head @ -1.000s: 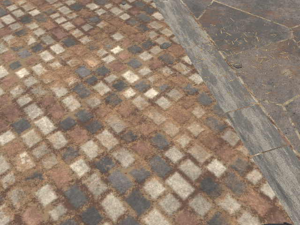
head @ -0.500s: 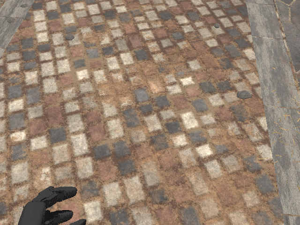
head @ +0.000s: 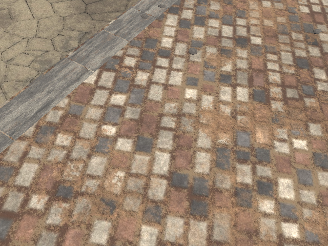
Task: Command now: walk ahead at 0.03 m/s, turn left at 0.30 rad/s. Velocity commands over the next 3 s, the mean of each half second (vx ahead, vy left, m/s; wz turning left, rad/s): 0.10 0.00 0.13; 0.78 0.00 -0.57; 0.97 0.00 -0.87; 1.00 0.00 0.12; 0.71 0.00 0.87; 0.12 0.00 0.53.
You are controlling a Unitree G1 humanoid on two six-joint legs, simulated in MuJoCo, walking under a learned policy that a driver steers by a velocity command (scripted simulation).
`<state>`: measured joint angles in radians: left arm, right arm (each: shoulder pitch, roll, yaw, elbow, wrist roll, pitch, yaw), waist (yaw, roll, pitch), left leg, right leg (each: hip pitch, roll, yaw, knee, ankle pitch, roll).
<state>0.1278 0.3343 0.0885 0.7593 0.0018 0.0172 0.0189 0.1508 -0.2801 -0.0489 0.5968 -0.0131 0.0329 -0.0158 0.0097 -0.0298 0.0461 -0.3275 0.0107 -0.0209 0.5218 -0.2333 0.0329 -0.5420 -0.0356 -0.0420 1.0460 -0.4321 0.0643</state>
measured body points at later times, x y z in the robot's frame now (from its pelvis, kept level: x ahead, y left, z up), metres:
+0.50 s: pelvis +0.04 -0.02 +0.00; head +0.04 -0.01 +0.45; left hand +0.13 +0.25 -0.12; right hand +0.16 -0.29 -0.11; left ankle +0.01 +0.10 -0.70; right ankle +0.01 -0.14 -0.74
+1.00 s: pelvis +0.27 +0.01 -0.02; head +0.29 +0.01 +0.43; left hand +0.55 +0.17 -0.11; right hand +0.14 -0.22 -0.15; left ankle +0.09 +0.14 -0.74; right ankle +0.40 -0.13 -0.68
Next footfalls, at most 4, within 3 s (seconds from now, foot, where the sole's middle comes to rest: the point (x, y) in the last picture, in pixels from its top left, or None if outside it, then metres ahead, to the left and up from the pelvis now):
0.18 right None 0.05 -0.14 -0.78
0.64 left None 0.13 0.14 -0.78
1.10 right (190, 233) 0.50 -0.12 -0.78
1.54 left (212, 141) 0.95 -0.25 -0.78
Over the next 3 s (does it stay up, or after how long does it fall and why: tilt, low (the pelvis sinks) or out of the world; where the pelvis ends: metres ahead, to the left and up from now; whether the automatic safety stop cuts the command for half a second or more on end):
stays up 1.52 -0.80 -0.01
